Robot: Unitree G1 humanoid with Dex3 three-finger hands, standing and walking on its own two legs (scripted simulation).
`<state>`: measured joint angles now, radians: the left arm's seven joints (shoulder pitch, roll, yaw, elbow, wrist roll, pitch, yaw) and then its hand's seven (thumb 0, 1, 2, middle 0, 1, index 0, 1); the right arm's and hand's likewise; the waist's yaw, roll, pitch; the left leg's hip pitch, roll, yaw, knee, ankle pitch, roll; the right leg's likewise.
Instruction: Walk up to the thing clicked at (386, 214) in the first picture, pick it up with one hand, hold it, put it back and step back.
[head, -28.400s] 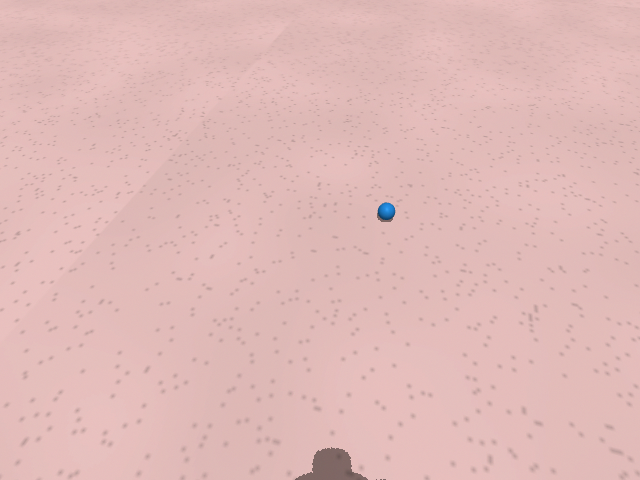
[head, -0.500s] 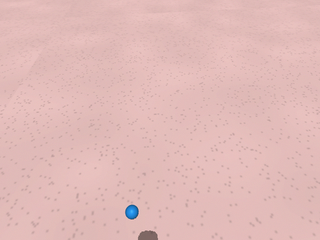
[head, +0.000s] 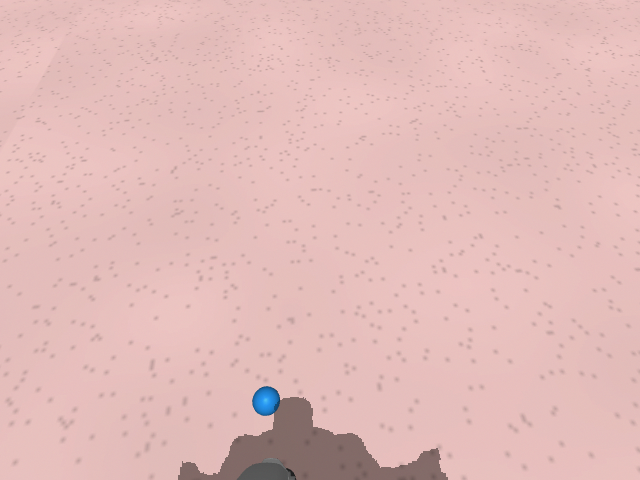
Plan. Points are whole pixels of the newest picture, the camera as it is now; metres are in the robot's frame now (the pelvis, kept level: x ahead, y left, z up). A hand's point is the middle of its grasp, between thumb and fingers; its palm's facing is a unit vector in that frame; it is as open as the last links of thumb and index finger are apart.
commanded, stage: walk up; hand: left
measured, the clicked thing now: (266, 400) +0.39 +0.17 -0.71
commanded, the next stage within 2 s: none
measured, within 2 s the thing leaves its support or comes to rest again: neither
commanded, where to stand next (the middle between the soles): +0.03 -0.06 m, yaw -2 degrees
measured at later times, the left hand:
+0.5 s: hand out of the picture -0.04 +0.25 -0.14, palm faces -0.04 -0.92 -0.40, open 7.4 cm
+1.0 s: hand out of the picture +0.04 +0.29 -0.14, palm faces +0.02 -0.93 -0.36, open 7.4 cm
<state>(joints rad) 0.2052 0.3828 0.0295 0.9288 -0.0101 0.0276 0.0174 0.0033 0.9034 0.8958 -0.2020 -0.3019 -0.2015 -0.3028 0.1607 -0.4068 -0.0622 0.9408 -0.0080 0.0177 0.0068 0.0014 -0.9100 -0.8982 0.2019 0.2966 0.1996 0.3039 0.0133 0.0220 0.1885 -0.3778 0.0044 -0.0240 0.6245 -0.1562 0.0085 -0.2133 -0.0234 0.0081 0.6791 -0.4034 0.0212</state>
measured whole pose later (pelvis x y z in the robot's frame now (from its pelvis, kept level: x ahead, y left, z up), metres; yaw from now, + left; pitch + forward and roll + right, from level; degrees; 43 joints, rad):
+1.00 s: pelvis -0.03 +0.02 +0.02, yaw +1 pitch -5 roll +0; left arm 0.22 0.43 0.06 0.87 -0.02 0.03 0.00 0.00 0.91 0.90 -0.20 -0.30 -0.20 -0.30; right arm 0.26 -0.37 -0.03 0.83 -0.01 -0.02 0.00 0.00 -0.90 -0.90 0.21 0.30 0.20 0.30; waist 0.00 -0.06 0.16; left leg -0.16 -0.03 0.01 0.51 -0.27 0.04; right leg -0.49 -0.02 0.09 0.88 -0.32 0.00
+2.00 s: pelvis -0.06 +0.03 -0.01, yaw +2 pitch -4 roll -1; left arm 0.27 0.43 0.05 0.93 0.01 0.05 -0.01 0.00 0.91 0.90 -0.20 -0.30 -0.20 -0.30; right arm 0.20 -0.40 -0.05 0.91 -0.02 -0.02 0.01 0.00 -0.91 -0.90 0.20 0.30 0.20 0.30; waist 0.05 -0.01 0.12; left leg -0.38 0.03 0.02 0.73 -0.27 0.00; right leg -0.35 -0.02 0.10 0.84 -0.45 0.00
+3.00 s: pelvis -0.05 +0.00 +0.00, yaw +1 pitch -2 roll +0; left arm 0.11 0.38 0.01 0.97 0.02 -0.03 0.01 0.00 0.90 0.90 -0.20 -0.30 -0.20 -0.30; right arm 0.11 -0.41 -0.04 0.97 0.00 0.01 0.02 0.00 -0.91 -0.90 0.20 0.30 0.20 0.30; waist 0.00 0.03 0.10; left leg -0.29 0.00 -0.01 0.68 -0.40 0.01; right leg -0.33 -0.07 0.00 0.68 -0.32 0.04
